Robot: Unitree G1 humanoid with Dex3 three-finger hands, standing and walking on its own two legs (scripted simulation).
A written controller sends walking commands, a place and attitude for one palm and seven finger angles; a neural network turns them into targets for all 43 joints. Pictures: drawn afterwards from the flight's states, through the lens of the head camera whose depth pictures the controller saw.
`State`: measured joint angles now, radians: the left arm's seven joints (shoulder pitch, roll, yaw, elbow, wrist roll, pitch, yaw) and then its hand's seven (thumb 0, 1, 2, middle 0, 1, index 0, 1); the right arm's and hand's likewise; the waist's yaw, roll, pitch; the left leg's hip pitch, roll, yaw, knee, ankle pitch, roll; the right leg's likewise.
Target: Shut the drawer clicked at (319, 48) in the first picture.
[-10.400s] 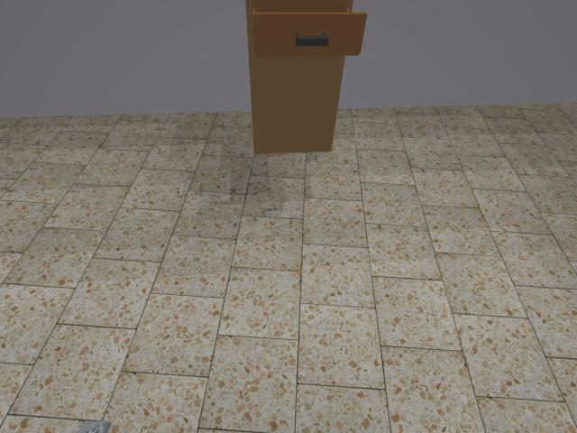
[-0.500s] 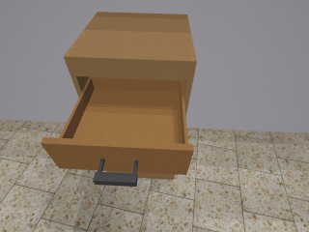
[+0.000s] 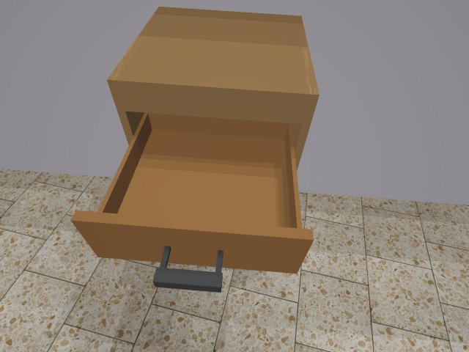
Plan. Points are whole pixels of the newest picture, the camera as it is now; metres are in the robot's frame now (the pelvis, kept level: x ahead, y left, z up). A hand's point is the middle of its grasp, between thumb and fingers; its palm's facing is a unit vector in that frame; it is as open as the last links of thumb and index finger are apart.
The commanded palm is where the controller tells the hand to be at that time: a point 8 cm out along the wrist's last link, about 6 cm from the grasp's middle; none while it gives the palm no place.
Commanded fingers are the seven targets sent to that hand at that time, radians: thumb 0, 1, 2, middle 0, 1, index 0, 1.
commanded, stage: come to a stop and stand still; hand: left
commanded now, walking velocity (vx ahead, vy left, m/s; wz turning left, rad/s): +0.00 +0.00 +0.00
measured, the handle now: (191, 266) +0.26 +0.10 -0.01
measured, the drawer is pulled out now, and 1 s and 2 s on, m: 0.30 0.30 0.30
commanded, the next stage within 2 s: look again from close up in 1.02 s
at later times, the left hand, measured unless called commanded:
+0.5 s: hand out of the picture +0.01 +0.15 -0.17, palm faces +0.03 -0.98 -0.20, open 7.4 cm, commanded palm none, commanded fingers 0.00 0.90 0.90 -0.20 -0.30 -0.20 -0.30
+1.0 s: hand out of the picture -0.01 +0.12 -0.17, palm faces +0.02 -0.98 -0.19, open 7.4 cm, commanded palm none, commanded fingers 0.00 0.90 0.90 -0.20 -0.30 -0.20 -0.30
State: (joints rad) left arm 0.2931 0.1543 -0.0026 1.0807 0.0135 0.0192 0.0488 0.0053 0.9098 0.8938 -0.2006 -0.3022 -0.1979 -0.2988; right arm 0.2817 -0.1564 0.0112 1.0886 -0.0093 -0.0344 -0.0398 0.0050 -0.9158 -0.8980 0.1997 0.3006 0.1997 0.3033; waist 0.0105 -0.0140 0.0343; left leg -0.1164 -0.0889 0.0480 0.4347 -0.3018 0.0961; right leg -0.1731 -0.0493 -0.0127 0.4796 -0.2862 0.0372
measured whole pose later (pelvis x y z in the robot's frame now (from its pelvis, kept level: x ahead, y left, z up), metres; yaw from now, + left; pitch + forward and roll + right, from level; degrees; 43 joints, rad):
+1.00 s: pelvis -0.01 -0.05 +0.00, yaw -1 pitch -1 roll +0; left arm 0.30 0.14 -0.01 1.09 0.01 0.00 0.05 0.01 0.91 0.89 -0.20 -0.30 -0.20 -0.30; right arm 0.29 -0.12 0.01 1.15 0.00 -0.03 -0.03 0.00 -0.91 -0.90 0.20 0.30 0.20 0.30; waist 0.01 -0.01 0.03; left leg -0.12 -0.02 0.04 0.42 -0.28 0.03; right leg -0.18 0.02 -0.03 0.45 -0.26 -0.03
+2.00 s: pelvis -0.04 -0.04 -0.03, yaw +1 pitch +6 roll +0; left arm 0.47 0.11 0.03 0.09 -0.20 -0.30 0.02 0.02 0.94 0.89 -0.30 -0.42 -0.22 -0.38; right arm 0.26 -0.29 -0.05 0.70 0.01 -0.31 -0.02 0.02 -0.93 -0.90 0.20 0.30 0.20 0.30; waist -0.04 0.02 -0.11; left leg -0.47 -0.04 0.02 0.75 -0.39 0.04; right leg -0.50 -0.01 -0.05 0.76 -0.36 -0.02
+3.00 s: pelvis -0.03 -0.05 -0.06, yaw +2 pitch +8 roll -1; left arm 0.89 0.17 -0.11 -0.59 -0.13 -0.26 -0.07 0.02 0.90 0.89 -1.29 -1.48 -1.28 -1.48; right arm 0.25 -0.20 0.01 0.35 0.05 -0.14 -0.01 0.01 -0.91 -0.90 0.20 0.30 0.20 0.30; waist 0.02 0.05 -0.16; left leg -0.62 -0.01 -0.01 0.99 -0.52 0.02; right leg -0.63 0.01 -0.09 0.97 -0.48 -0.04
